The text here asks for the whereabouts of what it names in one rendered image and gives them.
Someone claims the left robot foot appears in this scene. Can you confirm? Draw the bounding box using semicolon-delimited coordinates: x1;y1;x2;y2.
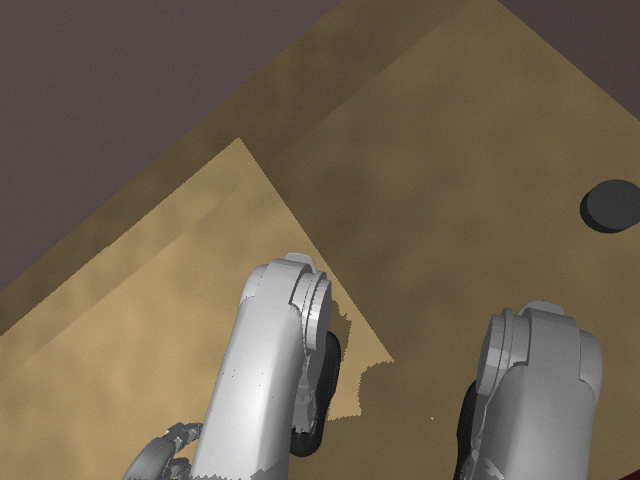
290;331;341;457

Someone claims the left robot hand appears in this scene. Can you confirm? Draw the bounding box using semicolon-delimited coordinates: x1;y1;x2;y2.
121;422;203;480

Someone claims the right robot foot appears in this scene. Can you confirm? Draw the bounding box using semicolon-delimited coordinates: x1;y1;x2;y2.
453;380;478;480

